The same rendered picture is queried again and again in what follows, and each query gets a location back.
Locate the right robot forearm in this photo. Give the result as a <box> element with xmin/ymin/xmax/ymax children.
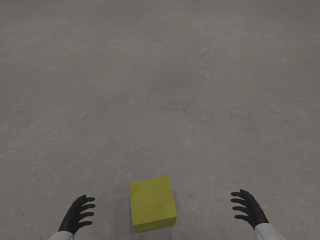
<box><xmin>254</xmin><ymin>223</ymin><xmax>286</xmax><ymax>240</ymax></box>

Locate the left robot hand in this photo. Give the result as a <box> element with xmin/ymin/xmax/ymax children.
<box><xmin>58</xmin><ymin>195</ymin><xmax>96</xmax><ymax>236</ymax></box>

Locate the carton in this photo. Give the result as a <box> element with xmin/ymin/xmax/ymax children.
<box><xmin>129</xmin><ymin>176</ymin><xmax>178</xmax><ymax>233</ymax></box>

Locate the right robot hand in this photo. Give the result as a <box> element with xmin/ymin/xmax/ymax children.
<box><xmin>230</xmin><ymin>189</ymin><xmax>269</xmax><ymax>230</ymax></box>

